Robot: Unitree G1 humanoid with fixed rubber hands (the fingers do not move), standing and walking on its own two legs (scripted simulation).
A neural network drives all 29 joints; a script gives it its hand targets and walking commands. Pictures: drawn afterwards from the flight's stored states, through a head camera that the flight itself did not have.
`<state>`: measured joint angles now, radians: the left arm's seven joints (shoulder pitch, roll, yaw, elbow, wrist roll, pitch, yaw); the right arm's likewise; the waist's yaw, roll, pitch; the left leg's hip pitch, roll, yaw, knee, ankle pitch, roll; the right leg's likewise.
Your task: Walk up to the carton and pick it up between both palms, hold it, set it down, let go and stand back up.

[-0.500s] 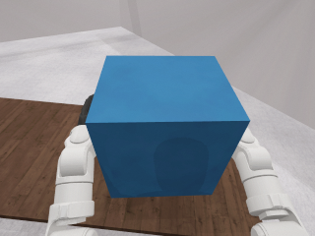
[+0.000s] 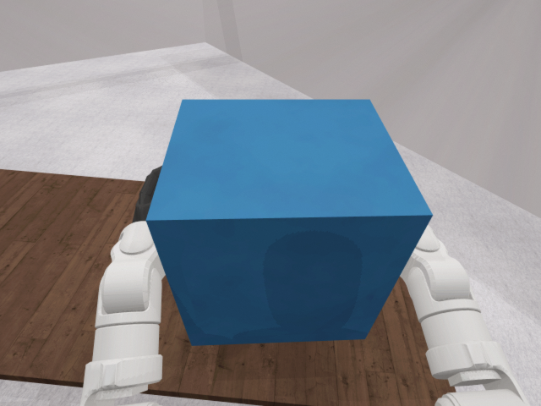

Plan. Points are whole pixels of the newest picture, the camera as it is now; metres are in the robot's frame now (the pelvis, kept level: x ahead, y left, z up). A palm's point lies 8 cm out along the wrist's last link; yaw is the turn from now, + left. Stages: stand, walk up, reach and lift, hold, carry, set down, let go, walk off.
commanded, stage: hold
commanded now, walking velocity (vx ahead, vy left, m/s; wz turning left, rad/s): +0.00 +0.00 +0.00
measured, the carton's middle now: (278, 225) +0.36 +0.00 +0.14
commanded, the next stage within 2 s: none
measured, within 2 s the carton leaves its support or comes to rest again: neither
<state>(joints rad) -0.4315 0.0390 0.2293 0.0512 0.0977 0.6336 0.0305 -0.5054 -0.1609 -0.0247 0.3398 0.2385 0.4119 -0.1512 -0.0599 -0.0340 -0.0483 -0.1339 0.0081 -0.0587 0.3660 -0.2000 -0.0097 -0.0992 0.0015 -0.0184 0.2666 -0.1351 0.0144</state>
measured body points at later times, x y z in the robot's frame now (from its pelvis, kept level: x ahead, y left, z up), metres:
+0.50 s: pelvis -0.01 +0.00 +0.00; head -0.04 +0.03 +0.45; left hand +0.36 +0.18 +0.15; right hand +0.36 -0.18 +0.15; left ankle +0.00 +0.12 -0.75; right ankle +0.01 -0.13 -0.75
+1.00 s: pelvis -0.01 +0.00 +0.00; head -0.04 +0.02 +0.45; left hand +0.36 +0.18 +0.15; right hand +0.36 -0.18 +0.16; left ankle +0.00 +0.12 -0.75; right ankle +0.01 -0.13 -0.75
